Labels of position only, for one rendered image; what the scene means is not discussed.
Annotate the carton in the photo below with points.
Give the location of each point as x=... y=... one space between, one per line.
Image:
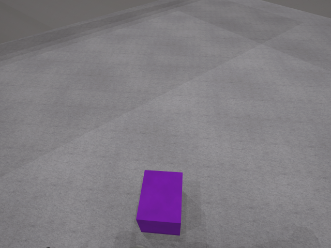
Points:
x=160 y=204

